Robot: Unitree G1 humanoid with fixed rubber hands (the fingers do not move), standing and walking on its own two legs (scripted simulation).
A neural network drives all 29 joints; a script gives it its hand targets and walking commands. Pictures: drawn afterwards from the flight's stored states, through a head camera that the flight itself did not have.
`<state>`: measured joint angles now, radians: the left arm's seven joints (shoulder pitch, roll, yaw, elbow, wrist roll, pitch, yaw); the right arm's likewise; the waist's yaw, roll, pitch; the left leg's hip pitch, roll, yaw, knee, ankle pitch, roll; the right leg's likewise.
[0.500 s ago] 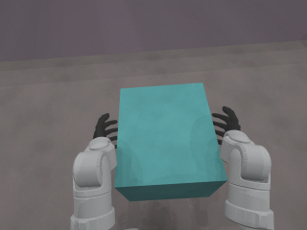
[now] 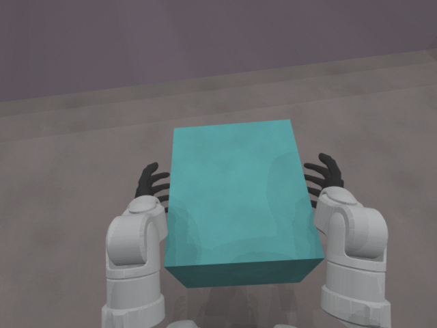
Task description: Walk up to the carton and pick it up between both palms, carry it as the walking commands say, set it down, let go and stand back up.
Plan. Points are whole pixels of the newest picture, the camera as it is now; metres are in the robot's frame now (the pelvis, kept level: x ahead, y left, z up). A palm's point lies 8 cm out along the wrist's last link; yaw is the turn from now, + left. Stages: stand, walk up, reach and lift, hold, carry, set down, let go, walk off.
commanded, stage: carry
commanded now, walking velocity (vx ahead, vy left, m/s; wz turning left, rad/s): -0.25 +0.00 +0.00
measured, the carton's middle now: (237, 205) +0.33 +0.01 -0.02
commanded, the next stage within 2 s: none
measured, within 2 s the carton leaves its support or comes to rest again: neither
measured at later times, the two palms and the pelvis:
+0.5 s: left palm (145, 166) +0.36 +0.17 +0.07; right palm (315, 165) +0.36 -0.12 +0.08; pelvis +0.07 +0.03 +0.00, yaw +2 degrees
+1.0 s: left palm (127, 168) +0.35 +0.20 +0.07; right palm (297, 163) +0.37 -0.09 +0.08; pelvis +0.07 +0.05 +0.00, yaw +0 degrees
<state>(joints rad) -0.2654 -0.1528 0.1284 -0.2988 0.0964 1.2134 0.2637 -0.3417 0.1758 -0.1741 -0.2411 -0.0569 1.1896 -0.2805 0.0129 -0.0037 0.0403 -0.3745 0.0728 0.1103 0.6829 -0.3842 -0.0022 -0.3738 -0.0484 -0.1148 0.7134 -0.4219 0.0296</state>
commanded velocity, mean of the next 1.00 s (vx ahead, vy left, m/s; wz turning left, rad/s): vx -0.25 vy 0.00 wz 0.00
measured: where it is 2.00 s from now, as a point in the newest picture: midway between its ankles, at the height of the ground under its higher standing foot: outside the picture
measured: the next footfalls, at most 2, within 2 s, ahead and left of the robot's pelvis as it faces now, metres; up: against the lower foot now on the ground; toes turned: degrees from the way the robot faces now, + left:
right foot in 0.32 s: +0.12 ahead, -0.07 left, +0.00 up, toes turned -9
left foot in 0.50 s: +0.09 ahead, +0.16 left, +0.00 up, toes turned +8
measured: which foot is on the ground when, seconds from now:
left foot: down 0.00-0.36, up 0.38-0.48, down 0.50-1.00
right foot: down 0.00-0.22, up 0.24-0.30, down 0.32-1.00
